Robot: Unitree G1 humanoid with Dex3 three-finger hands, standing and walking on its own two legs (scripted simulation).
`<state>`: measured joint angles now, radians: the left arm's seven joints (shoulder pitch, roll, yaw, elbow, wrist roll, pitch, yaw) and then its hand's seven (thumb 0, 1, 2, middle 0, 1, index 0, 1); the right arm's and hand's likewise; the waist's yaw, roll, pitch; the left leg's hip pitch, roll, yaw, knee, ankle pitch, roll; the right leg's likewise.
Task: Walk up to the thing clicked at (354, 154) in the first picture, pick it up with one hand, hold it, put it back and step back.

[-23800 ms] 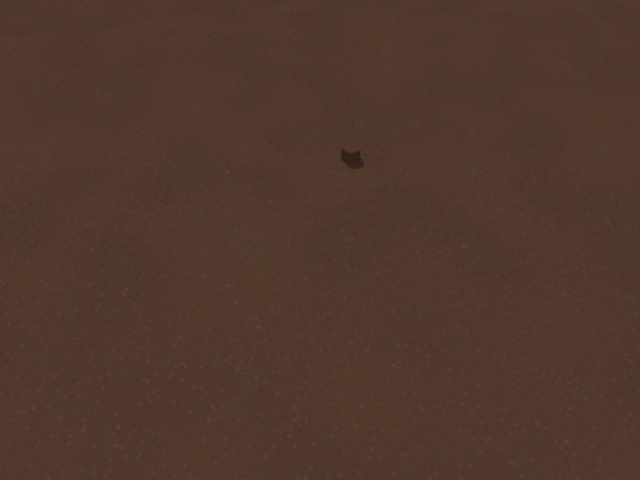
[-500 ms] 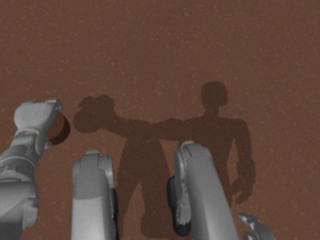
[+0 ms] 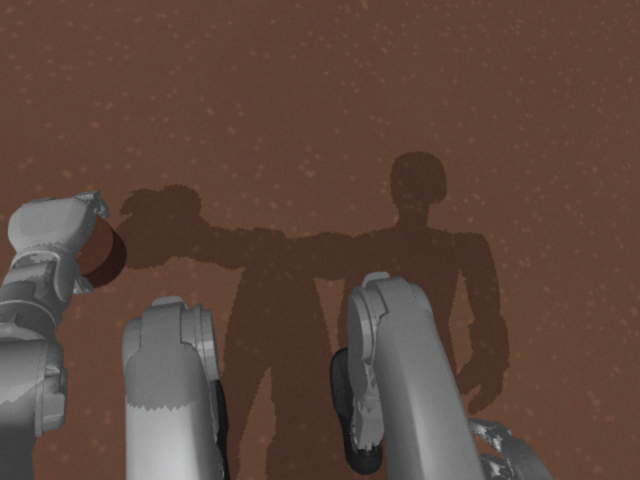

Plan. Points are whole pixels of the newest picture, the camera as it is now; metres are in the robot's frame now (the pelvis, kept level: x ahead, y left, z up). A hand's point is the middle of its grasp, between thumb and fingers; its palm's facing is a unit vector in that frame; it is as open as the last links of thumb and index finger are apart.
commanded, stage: lower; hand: left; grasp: from above
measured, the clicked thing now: (83, 250) +0.41 +0.29 -0.22
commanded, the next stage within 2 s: rest in 0.10 s
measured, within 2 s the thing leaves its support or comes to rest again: rests again in 0.92 s
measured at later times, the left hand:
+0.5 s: hand (95, 248) +0.42 +0.29 -0.24, palm faces -0.46 -0.11 -0.88, open 11.7 cm
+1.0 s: hand (99, 250) +0.42 +0.29 -0.27, palm faces -0.45 -0.12 -0.89, open 11.7 cm
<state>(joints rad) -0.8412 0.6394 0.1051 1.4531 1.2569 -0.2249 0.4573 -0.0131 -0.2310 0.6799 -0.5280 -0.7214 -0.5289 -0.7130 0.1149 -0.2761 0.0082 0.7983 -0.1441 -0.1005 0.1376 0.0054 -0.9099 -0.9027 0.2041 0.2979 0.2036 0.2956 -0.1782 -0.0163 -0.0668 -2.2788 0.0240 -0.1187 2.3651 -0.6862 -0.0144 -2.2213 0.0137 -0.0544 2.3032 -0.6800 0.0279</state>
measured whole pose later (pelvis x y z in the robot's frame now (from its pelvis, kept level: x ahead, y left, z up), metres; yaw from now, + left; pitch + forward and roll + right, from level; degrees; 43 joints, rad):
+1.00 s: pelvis +0.01 +0.01 -0.06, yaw -5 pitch +29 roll -10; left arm -0.87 0.79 0.20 1.67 1.33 -0.26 0.66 -0.01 -0.22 0.69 -0.50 -0.75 -0.50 -0.74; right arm 0.07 -0.30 0.10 0.83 -0.27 -0.18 0.25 0.00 -0.89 -0.90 0.20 0.30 0.20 0.30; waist -0.27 -0.07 0.04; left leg -2.38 0.02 -0.21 2.59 -0.73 -0.02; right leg -2.29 0.04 -0.11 2.46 -0.69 0.05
